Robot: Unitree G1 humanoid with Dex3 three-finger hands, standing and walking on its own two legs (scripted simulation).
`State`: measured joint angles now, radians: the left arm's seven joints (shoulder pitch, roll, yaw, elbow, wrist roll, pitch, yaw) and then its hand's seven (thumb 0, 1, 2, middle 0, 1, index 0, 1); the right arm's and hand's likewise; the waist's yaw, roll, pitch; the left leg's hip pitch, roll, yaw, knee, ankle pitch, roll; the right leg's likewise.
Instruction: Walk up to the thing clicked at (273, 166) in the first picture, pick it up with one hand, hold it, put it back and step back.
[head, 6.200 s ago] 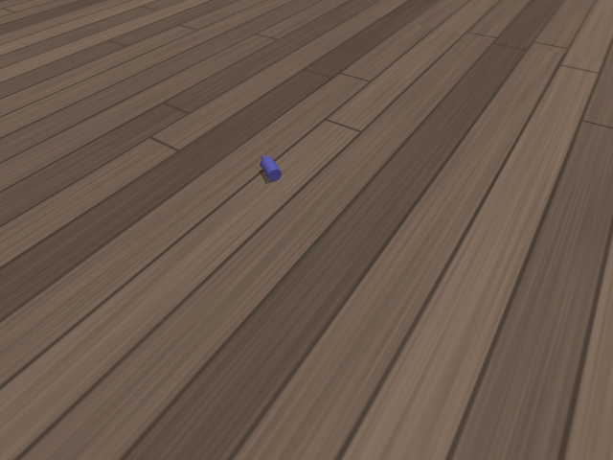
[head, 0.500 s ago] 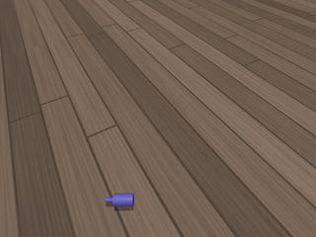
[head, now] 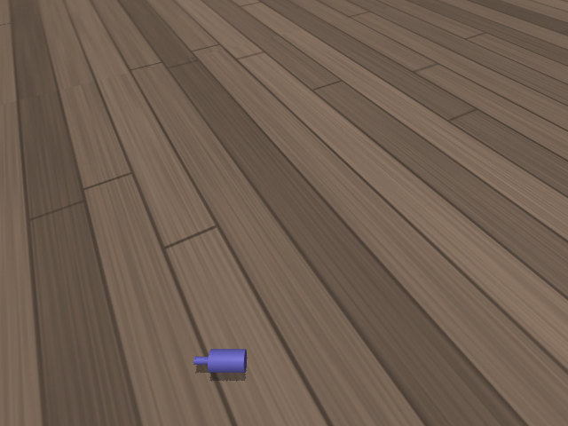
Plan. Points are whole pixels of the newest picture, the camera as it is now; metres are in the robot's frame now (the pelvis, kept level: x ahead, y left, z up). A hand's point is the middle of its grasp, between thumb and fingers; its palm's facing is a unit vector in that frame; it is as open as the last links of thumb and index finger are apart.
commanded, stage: walk up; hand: left
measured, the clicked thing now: (220, 360) +0.47 +0.27 -0.74
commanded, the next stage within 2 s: stand in 0.36 s
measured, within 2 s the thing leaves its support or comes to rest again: neither
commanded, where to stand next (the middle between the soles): +0.08 -0.02 m, yaw -1 degrees
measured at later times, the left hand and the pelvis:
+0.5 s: hand out of the picture +0.09 +0.24 -0.15, palm faces +0.00 -0.95 -0.32, open 7.3 cm; pelvis +0.01 -0.01 +0.00, yaw +0 degrees
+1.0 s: hand out of the picture +0.10 +0.24 -0.15, palm faces -0.02 -0.94 -0.34, open 7.3 cm; pelvis +0.03 -0.01 +0.00, yaw +0 degrees
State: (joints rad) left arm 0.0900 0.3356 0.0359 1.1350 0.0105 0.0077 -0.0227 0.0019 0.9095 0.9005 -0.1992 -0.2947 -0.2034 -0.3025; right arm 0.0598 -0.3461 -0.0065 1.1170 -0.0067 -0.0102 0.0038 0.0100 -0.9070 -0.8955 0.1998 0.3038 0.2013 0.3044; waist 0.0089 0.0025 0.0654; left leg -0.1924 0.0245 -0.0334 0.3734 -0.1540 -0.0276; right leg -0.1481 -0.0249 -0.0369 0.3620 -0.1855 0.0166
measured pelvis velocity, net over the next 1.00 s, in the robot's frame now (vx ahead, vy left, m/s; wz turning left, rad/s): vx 0.03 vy -0.01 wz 0.00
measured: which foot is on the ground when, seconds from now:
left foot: down 0.00-1.00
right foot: down 0.00-1.00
